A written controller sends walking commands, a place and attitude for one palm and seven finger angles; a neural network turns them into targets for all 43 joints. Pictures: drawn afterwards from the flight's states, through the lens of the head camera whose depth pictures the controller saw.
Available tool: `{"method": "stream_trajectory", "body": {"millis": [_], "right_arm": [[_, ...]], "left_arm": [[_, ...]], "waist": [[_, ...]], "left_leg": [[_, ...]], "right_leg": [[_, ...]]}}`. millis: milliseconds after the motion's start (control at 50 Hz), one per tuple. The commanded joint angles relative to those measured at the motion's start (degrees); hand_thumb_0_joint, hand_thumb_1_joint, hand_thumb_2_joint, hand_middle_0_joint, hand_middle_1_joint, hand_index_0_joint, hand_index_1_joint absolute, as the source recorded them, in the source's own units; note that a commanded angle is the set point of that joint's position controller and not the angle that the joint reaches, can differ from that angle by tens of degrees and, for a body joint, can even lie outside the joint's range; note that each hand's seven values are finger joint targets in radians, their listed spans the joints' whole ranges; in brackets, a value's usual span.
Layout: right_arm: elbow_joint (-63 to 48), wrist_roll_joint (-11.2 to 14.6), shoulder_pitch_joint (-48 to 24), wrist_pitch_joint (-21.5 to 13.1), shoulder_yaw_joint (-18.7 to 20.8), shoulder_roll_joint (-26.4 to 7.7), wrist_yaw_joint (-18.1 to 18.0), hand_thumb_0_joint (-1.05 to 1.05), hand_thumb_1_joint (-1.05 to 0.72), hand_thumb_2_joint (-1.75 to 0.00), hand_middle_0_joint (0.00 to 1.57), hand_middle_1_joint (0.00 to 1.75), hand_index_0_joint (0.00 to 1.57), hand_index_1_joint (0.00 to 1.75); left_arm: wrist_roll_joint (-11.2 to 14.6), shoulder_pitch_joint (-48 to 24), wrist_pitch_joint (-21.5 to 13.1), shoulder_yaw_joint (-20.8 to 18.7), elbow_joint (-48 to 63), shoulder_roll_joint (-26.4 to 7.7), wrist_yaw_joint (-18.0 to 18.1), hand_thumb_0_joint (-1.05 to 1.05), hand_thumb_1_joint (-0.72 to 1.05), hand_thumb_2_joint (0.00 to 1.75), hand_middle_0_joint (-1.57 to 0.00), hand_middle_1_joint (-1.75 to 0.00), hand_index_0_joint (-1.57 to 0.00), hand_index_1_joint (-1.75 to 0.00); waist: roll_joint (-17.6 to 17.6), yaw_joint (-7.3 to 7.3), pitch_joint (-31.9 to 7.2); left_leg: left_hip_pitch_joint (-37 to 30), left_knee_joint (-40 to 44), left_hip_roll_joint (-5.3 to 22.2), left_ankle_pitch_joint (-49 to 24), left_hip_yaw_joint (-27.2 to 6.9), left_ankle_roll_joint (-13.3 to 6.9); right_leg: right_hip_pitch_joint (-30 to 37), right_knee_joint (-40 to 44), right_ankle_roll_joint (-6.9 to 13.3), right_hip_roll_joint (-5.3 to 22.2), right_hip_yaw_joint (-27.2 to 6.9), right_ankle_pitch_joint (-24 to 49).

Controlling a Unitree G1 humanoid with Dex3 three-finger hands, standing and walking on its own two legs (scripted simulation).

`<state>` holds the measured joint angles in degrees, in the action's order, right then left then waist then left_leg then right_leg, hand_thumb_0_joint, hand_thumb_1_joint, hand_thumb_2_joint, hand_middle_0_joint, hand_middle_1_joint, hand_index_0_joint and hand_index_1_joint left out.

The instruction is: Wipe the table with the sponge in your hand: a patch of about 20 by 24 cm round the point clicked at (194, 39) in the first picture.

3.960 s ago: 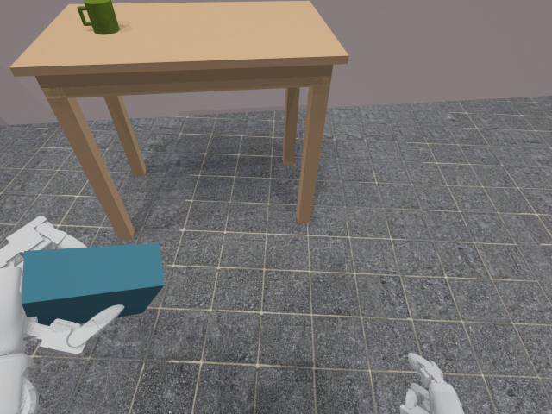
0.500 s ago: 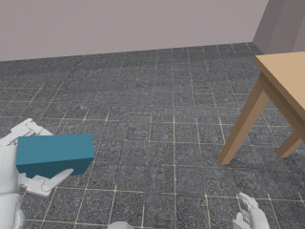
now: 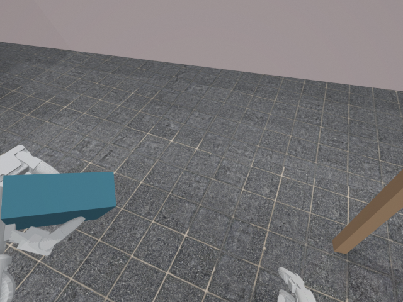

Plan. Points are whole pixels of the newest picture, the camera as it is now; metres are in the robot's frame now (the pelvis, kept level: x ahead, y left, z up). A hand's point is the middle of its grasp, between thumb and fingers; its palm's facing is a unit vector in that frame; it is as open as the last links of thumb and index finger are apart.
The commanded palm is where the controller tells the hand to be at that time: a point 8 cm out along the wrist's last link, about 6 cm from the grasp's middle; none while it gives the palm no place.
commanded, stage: walk to a spot facing it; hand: left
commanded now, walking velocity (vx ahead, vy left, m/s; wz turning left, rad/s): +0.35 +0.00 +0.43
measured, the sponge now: (75, 200) +0.21 +0.21 +0.17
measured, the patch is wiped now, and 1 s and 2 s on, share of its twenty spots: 0.00 0.00 0.00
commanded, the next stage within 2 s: turn to face it in 1.32 s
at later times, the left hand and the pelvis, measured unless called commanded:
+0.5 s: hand (38, 193) +0.21 +0.26 +0.18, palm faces +0.59 -0.67 -0.45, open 9.3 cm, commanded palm +0.15 +0.29 +0.17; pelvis +0.06 -0.02 +0.00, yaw +13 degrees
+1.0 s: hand (72, 156) +0.30 +0.27 +0.16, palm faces +0.69 -0.58 -0.44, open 9.3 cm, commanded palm +0.23 +0.28 +0.17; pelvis +0.19 -0.04 -0.02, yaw +22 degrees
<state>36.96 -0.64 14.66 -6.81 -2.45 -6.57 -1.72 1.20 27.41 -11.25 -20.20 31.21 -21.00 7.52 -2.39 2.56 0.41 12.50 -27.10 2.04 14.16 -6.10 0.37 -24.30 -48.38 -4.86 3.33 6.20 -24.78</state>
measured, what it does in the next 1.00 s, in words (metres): walks ahead, turning left: right foot, then left foot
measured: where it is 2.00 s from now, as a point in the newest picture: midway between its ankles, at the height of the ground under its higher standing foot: (205, 289)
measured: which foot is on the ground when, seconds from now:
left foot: down 0.00-0.06, up 0.08-0.52, down 0.54-0.90, up 0.92-1.00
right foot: up 0.00-0.04, down 0.06-0.54, up 0.56-0.88, down 0.90-1.00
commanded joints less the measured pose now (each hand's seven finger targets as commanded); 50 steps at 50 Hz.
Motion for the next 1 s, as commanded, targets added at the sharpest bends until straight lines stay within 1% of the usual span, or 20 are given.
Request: {"method": "stream_trajectory", "body": {"millis": [0,20,60,80,120,200,380,460,480,500,520,540,560,720,840,860,880,900,920,980], "right_arm": [[-7.89,0.47,-7.87,-1.77,4.22,-11.08,-1.78,0.00,-0.90,-0.90,0.20,0.30,0.20,0.30],[-7.91,0.81,-7.70,-1.39,3.90,-9.97,-1.65,0.00,-0.90,-0.90,0.20,0.30,0.20,0.30],[-8.88,0.87,-10.29,-1.02,4.47,-9.75,-1.89,0.00,-0.90,-0.90,0.20,0.30,0.20,0.30],[-8.63,-0.20,-12.33,-1.07,4.52,-11.32,-2.15,0.00,-0.90,-0.90,0.20,0.30,0.20,0.30],[-8.27,0.00,-11.15,-0.29,5.08,-10.99,-1.38,0.00,-0.90,-0.90,0.20,0.30,0.20,0.30],[-8.82,0.09,-11.48,0.92,4.99,-10.53,-1.90,0.00,-0.90,-0.90,0.20,0.30,0.20,0.30],[-13.09,0.46,-7.54,0.73,6.43,-10.48,-1.73,0.00,-0.90,-0.90,0.20,0.30,0.20,0.30],[-13.57,0.56,-5.03,1.30,6.87,-10.88,-2.00,0.00,-0.90,-0.90,0.20,0.30,0.20,0.30],[-13.76,0.63,-4.28,1.32,7.20,-11.50,-2.52,0.00,-0.90,-0.90,0.20,0.30,0.20,0.30],[-14.19,0.63,-4.94,1.42,7.26,-12.35,-2.53,0.00,-0.90,-0.90,0.20,0.30,0.20,0.30],[-14.13,0.63,-5.37,0.71,6.86,-12.57,-2.03,0.00,-0.90,-0.90,0.20,0.30,0.20,0.30],[-13.82,0.63,-5.49,0.05,5.71,-11.50,-1.27,0.00,-0.90,-0.90,0.20,0.30,0.20,0.30],[-12.16,1.14,-6.13,-0.10,6.07,-13.03,-0.53,0.00,-0.90,-0.90,0.20,0.30,0.20,0.30],[-10.15,1.16,-7.25,-3.04,5.12,-10.17,-0.59,0.00,-0.90,-0.90,0.20,0.30,0.20,0.30],[-8.32,1.25,-6.83,-1.38,5.39,-10.37,-2.14,0.00,-0.90,-0.90,0.20,0.30,0.20,0.30],[-8.00,1.60,-6.27,-0.80,5.26,-9.56,-2.16,0.00,-0.90,-0.90,0.20,0.30,0.20,0.30],[-8.76,1.64,-7.11,-0.08,4.84,-8.00,-2.04,0.00,-0.90,-0.90,0.20,0.30,0.20,0.30],[-9.81,1.49,-10.29,-0.42,4.87,-9.83,-2.20,0.00,-0.90,-0.90,0.20,0.30,0.20,0.30],[-9.10,1.02,-10.93,-0.25,4.74,-10.12,-2.00,0.00,-0.90,-0.90,0.20,0.30,0.20,0.30],[-8.59,1.18,-11.68,0.71,5.09,-10.88,-1.35,0.00,-0.90,-0.90,0.20,0.30,0.20,0.30]], "left_arm": [[0.23,-7.77,-1.62,-3.63,3.23,-6.25,0.67,0.00,0.10,1.30,-1.20,-1.60,-1.20,-1.60],[-0.13,-7.44,-1.12,-3.30,3.58,-6.43,0.55,0.00,0.10,1.30,-1.20,-1.60,-1.20,-1.60],[-0.05,-9.61,-0.36,-6.44,4.32,-12.44,0.94,0.00,0.10,1.30,-1.20,-1.60,-1.20,-1.60],[0.80,-12.19,-1.26,-6.35,6.81,-12.43,0.91,0.00,0.10,1.30,-1.20,-1.60,-1.20,-1.60],[0.42,-8.99,-1.98,-7.62,8.54,-12.84,0.73,0.00,0.10,1.30,-1.20,-1.60,-1.20,-1.60],[0.41,-5.68,-3.25,-8.93,11.78,-13.10,1.34,0.00,0.10,1.30,-1.20,-1.60,-1.20,-1.60],[1.56,0.84,-2.34,-9.59,12.12,-10.33,3.95,0.00,0.10,1.30,-1.20,-1.60,-1.20,-1.60],[1.48,-1.84,-1.80,-7.74,14.52,-9.12,4.82,0.00,0.10,1.30,-1.20,-1.60,-1.20,-1.60],[1.39,-3.11,-2.49,-7.26,16.38,-9.02,4.87,0.00,0.10,1.30,-1.20,-1.60,-1.20,-1.60],[0.89,-3.84,-3.60,-6.75,18.29,-8.55,4.91,0.00,0.10,1.30,-1.20,-1.60,-1.20,-1.60],[0.59,-3.33,-4.57,-5.78,19.47,-8.69,4.76,0.00,0.10,1.30,-1.20,-1.60,-1.20,-1.60],[-0.93,-6.40,-5.24,-7.78,19.01,-12.57,4.84,0.00,0.10,1.30,-1.20,-1.60,-1.20,-1.60],[-0.76,-7.19,-4.72,-7.13,12.76,-12.11,3.11,0.00,0.10,1.30,-1.20,-1.60,-1.20,-1.60],[0.99,-1.43,-5.54,-7.92,18.83,-9.27,1.89,0.00,0.10,1.30,-1.20,-1.60,-1.20,-1.60],[0.40,-5.47,-3.47,-5.64,3.38,-6.75,1.53,0.00,0.10,1.30,-1.20,-1.60,-1.20,-1.60],[-0.05,-6.70,-2.85,-5.57,2.39,-7.39,1.58,0.00,0.10,1.30,-1.20,-1.60,-1.20,-1.60],[-0.85,-8.49,-2.13,-6.52,2.24,-10.36,1.75,0.00,0.10,1.30,-1.20,-1.60,-1.20,-1.60],[-0.07,-9.55,-1.82,-8.62,3.00,-13.03,1.91,0.00,0.10,1.30,-1.20,-1.60,-1.20,-1.60],[0.08,-11.64,-2.11,-7.70,3.49,-11.50,1.77,0.00,0.10,1.30,-1.20,-1.60,-1.20,-1.60],[0.12,-9.60,-4.17,-7.86,10.29,-12.58,1.32,0.00,0.10,1.30,-1.20,-1.60,-1.20,-1.60]], "waist": [[-6.83,-0.61,-0.45],[-1.31,-0.63,-2.13],[22.89,-0.36,-1.67],[14.24,-0.54,0.73],[10.84,-1.93,-0.80],[7.98,-2.40,-0.65],[14.15,0.42,-4.28],[11.79,-2.37,-8.23],[4.87,-3.88,-11.19],[-8.57,-4.41,-12.92],[-20.92,-3.22,-11.86],[-13.71,-3.71,-9.16],[-6.77,-3.42,-5.96],[-13.63,-1.54,-3.94],[-2.84,-1.36,-4.73],[5.22,-1.35,-6.28],[22.58,-1.25,-7.30],[24.86,-0.20,-5.83],[15.91,-0.91,-3.84],[10.30,-1.46,0.49]], "left_leg": [[13.09,4.76,7.80,19.63,-6.58,-8.18],[16.09,-4.50,3.97,19.13,-2.52,-6.32],[32.54,-40.52,-3.85,20.73,4.86,-0.59],[32.63,-47.87,-1.20,16.07,2.15,0.59],[30.53,-51.55,0.90,7.81,2.51,1.34],[28.72,-47.43,2.22,3.23,6.96,2.83],[19.64,-14.20,1.92,5.78,16.67,0.63],[3.43,-1.31,-2.58,1.65,20.69,-0.39],[-7.44,1.61,-1.76,-1.81,18.33,-1.94],[-17.78,3.55,6.79,-7.68,4.25,-6.39],[-24.74,5.77,21.25,-27.19,-18.31,-13.94],[-22.50,7.24,23.61,-30.51,-23.11,-16.79],[-14.55,8.64,22.62,-19.05,-18.91,-15.52],[0.94,12.74,13.07,-6.93,5.23,-9.51],[4.51,-3.01,10.28,1.94,8.37,-6.38],[8.13,-16.10,6.62,4.60,10.69,-4.92],[22.27,-34.62,-0.10,14.86,13.84,-2.12],[29.58,-46.85,-1.77,19.18,7.02,-0.99],[29.48,-50.11,0.76,15.17,3.51,-0.70],[27.74,-51.93,3.84,7.31,4.66,1.13]], "right_leg": [[17.73,19.75,0.60,-3.17,3.44,-0.23],[22.38,26.28,2.12,0.47,-0.41,0.75],[25.52,38.78,11.58,25.78,-35.69,-10.06],[20.13,39.39,12.41,27.24,-31.99,-6.30],[16.99,37.58,10.93,22.47,-26.26,-7.19],[18.46,35.15,9.66,17.41,-6.27,12.09],[26.76,29.73,12.17,18.63,-1.51,27.24],[22.32,15.24,9.42,16.17,3.73,31.45],[16.26,3.01,6.94,13.47,6.32,33.17],[3.87,-10.93,3.91,7.83,7.58,16.49],[-11.85,-22.84,2.42,1.53,3.50,-10.79],[-16.29,-29.06,3.88,1.31,-2.61,-11.67],[-17.22,-28.54,3.92,4.19,-5.10,-7.23],[-2.26,-2.20,1.60,4.06,1.72,7.02],[15.35,18.22,1.77,-1.15,6.68,7.62],[20.13,23.63,3.91,3.16,0.27,6.11],[28.03,29.80,9.68,17.60,-22.14,4.74],[27.40,34.46,13.29,25.53,-34.34,6.53],[24.13,35.33,13.68,26.27,-31.60,3.01],[15.34,34.87,12.85,22.20,-18.68,5.79]]}}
